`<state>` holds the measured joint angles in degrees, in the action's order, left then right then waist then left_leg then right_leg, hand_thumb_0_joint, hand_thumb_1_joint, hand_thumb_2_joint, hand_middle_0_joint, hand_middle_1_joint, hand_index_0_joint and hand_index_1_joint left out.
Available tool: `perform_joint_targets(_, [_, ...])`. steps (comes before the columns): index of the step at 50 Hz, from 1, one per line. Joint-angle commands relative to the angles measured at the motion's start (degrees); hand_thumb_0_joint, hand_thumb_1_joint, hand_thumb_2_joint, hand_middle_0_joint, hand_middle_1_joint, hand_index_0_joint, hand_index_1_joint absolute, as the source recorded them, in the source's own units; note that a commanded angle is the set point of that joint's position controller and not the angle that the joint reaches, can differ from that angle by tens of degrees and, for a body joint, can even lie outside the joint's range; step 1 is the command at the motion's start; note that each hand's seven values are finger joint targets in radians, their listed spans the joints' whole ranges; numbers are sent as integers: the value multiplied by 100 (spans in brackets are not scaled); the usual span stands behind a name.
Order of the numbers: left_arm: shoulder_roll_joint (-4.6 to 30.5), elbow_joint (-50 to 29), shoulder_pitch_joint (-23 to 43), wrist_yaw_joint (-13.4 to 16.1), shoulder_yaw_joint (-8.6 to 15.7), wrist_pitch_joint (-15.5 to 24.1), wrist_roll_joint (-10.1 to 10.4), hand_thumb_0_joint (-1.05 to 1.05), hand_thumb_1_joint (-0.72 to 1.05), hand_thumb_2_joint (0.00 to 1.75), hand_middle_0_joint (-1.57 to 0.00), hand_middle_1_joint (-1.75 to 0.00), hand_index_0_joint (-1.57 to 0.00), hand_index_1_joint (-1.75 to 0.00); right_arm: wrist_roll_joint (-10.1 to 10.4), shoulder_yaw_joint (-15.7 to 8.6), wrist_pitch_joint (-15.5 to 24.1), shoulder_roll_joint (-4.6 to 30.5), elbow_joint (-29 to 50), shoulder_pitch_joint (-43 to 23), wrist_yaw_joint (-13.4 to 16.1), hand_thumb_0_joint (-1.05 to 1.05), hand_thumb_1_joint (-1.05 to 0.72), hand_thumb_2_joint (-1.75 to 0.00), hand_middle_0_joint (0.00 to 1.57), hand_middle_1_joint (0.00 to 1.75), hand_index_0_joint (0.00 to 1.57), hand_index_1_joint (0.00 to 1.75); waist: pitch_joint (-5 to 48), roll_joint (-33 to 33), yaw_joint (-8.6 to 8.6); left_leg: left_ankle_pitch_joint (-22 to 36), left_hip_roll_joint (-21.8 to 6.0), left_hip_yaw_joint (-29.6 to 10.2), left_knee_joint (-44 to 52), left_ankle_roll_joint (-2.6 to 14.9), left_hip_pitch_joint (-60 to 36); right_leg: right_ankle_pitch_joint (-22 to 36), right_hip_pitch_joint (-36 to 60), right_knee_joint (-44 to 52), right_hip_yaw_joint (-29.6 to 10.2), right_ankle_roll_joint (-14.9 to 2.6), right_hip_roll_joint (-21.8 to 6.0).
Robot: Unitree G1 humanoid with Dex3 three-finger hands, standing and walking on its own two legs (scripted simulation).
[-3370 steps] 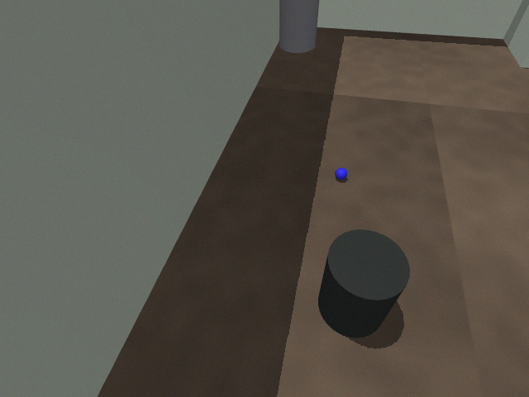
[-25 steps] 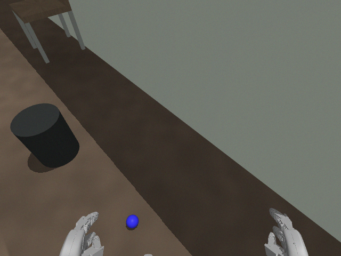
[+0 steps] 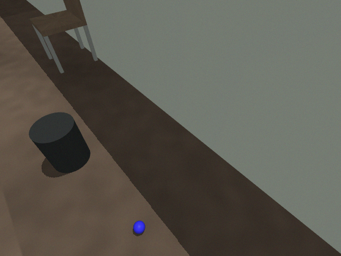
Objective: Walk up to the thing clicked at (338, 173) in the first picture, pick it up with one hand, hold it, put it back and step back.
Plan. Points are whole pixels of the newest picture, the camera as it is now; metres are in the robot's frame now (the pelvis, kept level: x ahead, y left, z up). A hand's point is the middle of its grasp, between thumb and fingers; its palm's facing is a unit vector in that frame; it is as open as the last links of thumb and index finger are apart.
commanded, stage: stand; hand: left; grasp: from above
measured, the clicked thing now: (139, 227) +0.42 +0.23 -0.74
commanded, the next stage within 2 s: step back in 1.98 s
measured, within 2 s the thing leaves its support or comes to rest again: neither
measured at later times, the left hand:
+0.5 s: hand out of the picture +0.04 +0.23 -0.15, palm faces +0.03 -0.94 -0.34, open 7.4 cm
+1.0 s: hand out of the picture +0.06 +0.23 -0.15, palm faces +0.02 -0.94 -0.33, open 7.4 cm
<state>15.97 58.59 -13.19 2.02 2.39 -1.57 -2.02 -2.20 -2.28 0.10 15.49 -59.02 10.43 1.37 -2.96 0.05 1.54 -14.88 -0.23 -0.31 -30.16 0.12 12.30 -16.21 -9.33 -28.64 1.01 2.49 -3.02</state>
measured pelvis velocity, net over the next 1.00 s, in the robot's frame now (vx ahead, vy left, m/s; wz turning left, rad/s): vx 0.00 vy -0.02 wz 0.00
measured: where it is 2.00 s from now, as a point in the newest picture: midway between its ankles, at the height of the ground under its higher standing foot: outside the picture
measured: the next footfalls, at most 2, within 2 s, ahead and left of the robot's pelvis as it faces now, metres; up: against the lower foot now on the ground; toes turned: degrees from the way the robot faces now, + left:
none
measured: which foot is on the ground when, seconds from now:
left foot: down 0.00-1.00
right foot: down 0.00-1.00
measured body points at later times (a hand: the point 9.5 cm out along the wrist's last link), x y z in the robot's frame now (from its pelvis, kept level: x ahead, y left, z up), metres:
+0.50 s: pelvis -0.01 -0.01 +0.01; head -0.01 -0.01 +0.46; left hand +0.04 +0.28 -0.13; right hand +0.06 -0.29 -0.13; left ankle +0.02 +0.12 -0.74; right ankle -0.01 -0.15 -0.74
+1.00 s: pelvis +0.00 -0.02 +0.01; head +0.01 -0.02 +0.46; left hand +0.06 +0.28 -0.13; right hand +0.07 -0.30 -0.13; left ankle +0.02 +0.12 -0.74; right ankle -0.01 -0.15 -0.74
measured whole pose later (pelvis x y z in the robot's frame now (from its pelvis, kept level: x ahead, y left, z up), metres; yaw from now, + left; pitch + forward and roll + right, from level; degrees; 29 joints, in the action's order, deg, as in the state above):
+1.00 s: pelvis +0.00 -0.02 +0.01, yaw +0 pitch -3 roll +0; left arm 17.6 66.7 -7.1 0.8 1.7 -0.2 -1.1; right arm -1.2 -0.7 0.4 17.9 -65.9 7.4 0.7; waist -3.4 0.6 0.5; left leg -9.9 -1.4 -0.7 -20.2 -1.3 7.5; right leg -11.8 -5.0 -19.6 1.6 1.3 -1.8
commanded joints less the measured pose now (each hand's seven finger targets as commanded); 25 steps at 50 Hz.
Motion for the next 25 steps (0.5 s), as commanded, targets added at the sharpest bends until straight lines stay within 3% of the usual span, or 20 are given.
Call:
perform_joint_targets(1, [982, -112, 274, 47, 184, 220, 8, 0, 90, 90, -20, -30, -20, -30, 39, -220, 133, 1119, 210, -319, 64, 0, -90, -90, 20, 30, 20, 30, 114, 145, -44, 319, -504, -645, 1088, 175, -113, 585, 140, 752, -288, -288, -287])
perform_joint_targets(7, [1078, 212, 306, 36, 165, 231, 10, 0, 90, 90, -20, -30, -20, -30, 53, -209, 103, 1142, 4, -312, 48, 0, -90, -90, 20, 30, 20, 30, -68, 71, -64, 120, -491, -615, 1257, 144, -195, 413, 120, 1023, -325, -270, -310])
perform_joint_targets(13, [1112, 341, 429, 38, 148, 255, 20, 0, 90, 90, -20, -30, -20, -30, 78, -157, 116, 1133, -114, -318, 31, 0, -90, -90, 20, 30, 20, 30, 36, 35, -97, 628, -488, -562, 1250, 101, -373, 632, 197, 1173, -333, -262, -350])
perform_joint_targets(25, [1228, 436, 612, 1, 143, 264, 62, 0, 90, 90, -20, -30, -20, -30, 93, -75, 121, 1227, -277, -381, 17, 0, -90, -90, 20, 30, 20, 30, 75, 79, -104, 738, -553, -521, 1341, 84, -403, 819, 334, 1282, -377, -262, -390])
